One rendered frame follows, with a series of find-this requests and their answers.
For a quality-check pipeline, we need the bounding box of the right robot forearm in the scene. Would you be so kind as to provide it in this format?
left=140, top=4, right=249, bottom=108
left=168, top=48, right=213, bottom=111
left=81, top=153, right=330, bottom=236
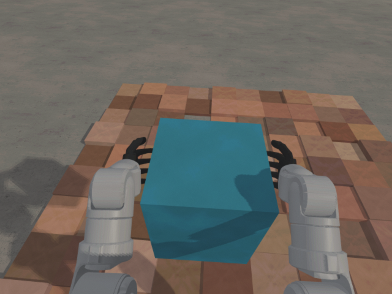
left=278, top=164, right=355, bottom=294

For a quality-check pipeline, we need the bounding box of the left robot upper arm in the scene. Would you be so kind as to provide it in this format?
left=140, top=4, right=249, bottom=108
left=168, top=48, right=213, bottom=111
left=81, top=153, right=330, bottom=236
left=71, top=272, right=137, bottom=294

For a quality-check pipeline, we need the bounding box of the robot left hand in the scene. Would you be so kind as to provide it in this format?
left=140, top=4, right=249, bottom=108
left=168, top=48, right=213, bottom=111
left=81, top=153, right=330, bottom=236
left=122, top=137, right=153, bottom=184

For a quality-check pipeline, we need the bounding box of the robot right hand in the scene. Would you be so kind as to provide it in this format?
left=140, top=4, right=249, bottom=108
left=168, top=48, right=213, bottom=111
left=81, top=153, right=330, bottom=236
left=266, top=140, right=296, bottom=189

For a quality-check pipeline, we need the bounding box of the right robot upper arm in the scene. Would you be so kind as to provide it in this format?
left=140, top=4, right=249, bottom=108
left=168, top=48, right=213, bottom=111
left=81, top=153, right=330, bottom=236
left=284, top=281, right=349, bottom=294

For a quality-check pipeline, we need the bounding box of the left robot forearm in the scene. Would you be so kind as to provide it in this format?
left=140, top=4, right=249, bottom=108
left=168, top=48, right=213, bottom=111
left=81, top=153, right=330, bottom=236
left=69, top=159, right=141, bottom=294

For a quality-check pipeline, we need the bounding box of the carton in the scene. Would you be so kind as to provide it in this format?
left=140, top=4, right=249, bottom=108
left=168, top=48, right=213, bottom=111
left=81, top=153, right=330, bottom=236
left=140, top=118, right=279, bottom=264

